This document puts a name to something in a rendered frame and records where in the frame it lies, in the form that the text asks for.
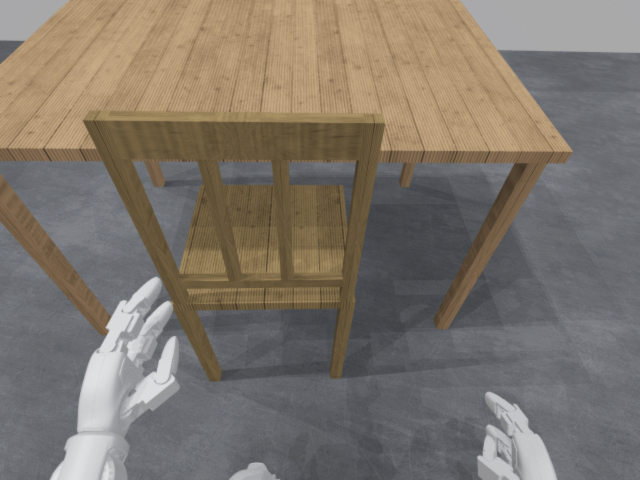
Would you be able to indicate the robot left hand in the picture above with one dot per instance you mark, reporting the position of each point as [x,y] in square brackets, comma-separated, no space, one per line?
[115,368]

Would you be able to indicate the robot left forearm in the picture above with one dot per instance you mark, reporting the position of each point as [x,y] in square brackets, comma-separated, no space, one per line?
[93,456]

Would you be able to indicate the robot right hand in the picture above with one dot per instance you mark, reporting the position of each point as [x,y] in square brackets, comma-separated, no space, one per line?
[525,457]

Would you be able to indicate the chair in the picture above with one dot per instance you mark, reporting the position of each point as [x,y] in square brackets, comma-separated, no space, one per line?
[251,247]

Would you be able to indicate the left robot shin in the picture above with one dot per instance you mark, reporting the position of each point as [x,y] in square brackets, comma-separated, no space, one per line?
[257,466]

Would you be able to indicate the table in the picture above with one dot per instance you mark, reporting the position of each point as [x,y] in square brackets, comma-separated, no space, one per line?
[446,94]

